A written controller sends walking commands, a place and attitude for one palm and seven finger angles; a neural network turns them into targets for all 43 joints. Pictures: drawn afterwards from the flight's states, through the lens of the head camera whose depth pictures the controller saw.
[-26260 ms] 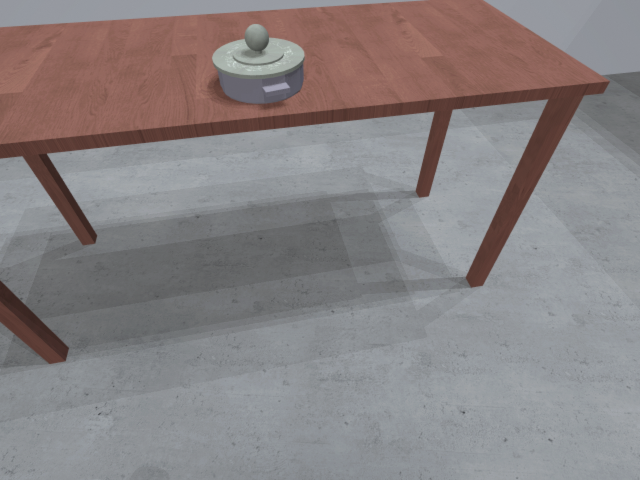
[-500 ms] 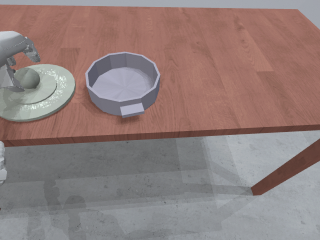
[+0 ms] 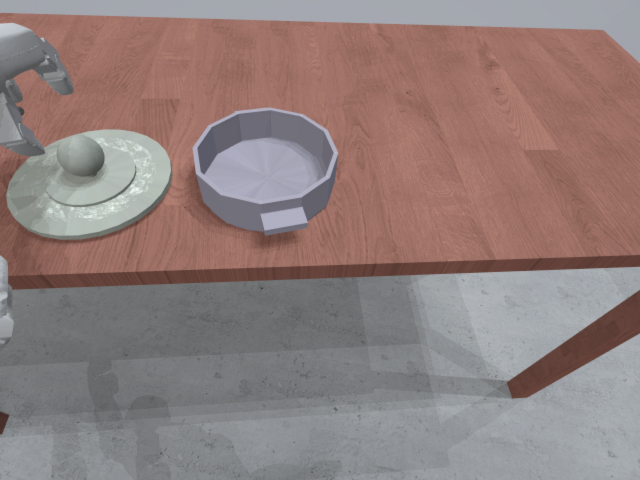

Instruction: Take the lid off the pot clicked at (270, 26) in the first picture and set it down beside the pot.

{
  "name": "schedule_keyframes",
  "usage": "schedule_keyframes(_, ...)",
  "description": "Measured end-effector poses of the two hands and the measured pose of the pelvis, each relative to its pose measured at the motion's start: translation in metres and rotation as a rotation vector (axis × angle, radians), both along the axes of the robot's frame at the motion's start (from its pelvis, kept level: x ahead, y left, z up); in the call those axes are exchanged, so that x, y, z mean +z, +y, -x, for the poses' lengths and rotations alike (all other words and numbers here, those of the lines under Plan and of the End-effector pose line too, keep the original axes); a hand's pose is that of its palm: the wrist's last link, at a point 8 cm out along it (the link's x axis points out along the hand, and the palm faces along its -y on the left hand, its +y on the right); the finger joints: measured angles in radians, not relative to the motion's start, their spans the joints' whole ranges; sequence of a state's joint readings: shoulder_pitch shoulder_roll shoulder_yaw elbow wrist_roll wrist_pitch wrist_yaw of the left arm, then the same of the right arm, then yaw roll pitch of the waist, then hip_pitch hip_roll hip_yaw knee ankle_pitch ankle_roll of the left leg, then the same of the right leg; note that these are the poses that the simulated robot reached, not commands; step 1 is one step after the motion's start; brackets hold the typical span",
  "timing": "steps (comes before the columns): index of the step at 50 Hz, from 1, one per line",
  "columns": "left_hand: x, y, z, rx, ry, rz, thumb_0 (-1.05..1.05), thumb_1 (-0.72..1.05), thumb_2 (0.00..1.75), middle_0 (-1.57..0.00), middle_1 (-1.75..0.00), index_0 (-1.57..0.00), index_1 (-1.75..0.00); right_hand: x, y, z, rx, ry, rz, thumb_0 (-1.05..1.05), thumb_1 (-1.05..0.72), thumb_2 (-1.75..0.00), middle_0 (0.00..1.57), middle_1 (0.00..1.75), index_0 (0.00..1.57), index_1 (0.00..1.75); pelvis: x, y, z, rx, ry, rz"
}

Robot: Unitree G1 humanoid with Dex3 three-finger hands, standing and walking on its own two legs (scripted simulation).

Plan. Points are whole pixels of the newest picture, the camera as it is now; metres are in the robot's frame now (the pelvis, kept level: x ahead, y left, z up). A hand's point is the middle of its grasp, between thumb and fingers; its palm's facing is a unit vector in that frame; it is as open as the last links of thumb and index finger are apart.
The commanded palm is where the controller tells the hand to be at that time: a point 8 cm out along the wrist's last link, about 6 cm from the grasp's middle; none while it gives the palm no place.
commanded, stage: raise the empty hand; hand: left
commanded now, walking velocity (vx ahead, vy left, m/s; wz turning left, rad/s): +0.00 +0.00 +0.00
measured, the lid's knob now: (81, 156) +0.48 +0.30 +0.13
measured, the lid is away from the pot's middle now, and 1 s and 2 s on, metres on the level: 0.23 0.23 0.23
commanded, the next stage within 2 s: draw the hand back to the body in 0.84 s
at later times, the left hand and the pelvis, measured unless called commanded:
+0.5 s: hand out of the picture +0.46 +0.31 +0.27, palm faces -0.19 -0.09 -0.98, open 11.0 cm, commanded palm +0.47 +0.30 +0.33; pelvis +0.00 +0.01 +0.00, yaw +1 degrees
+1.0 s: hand out of the picture +0.47 +0.30 +0.30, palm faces -0.16 -0.10 -0.98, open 11.0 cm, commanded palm +0.46 +0.29 +0.35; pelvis +0.01 -0.01 +0.01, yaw +1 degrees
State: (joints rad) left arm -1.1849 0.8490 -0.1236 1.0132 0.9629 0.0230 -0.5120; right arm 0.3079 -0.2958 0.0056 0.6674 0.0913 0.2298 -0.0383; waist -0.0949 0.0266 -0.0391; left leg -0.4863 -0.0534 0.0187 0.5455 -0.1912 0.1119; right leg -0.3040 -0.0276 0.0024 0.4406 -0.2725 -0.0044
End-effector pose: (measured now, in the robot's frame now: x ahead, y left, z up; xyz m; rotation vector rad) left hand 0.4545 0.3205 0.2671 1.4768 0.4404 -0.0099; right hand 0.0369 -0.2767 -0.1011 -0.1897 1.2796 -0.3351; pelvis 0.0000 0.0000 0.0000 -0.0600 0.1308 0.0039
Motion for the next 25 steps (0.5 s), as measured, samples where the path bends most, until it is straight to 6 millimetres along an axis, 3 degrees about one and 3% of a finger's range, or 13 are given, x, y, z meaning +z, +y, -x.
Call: schedule_keyframes(25,0.057,-0.008,0.000,0.056,-0.082,-0.033,0.00,-0.17,0.98,-0.56,-0.49,-0.55,-0.48,-0.003,0.015,-0.003,0.037,-0.035,-0.021,0.01,-0.90,-0.90,0.20,0.30,0.20,0.30,0.002,0.012,0.001,0.008,-0.010,-0.008)
